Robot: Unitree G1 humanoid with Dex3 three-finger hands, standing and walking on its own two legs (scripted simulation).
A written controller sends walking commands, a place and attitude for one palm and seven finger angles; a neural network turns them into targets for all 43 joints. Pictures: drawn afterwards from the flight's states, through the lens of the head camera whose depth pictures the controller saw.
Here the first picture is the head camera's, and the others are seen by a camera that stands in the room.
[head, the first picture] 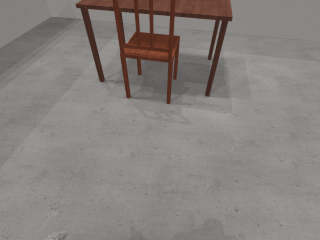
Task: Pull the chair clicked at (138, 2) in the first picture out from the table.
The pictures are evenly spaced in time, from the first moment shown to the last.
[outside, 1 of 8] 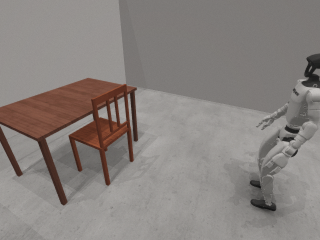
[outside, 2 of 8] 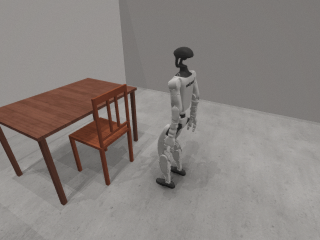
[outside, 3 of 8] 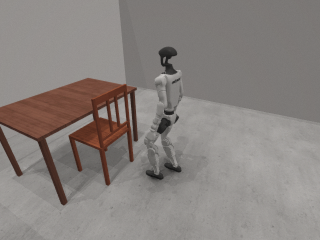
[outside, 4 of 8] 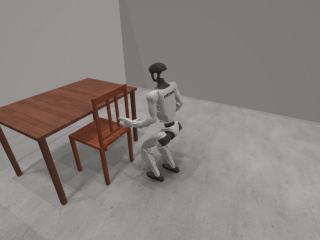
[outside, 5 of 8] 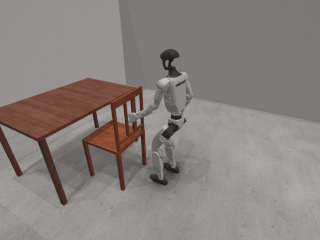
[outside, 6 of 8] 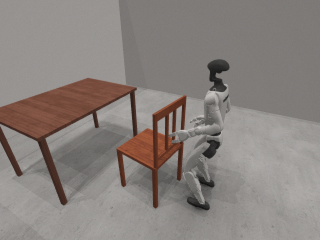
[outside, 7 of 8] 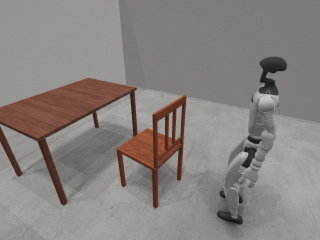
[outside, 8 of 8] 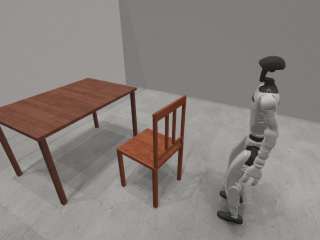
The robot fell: no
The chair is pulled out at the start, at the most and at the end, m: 0.00 0.58 0.58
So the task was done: yes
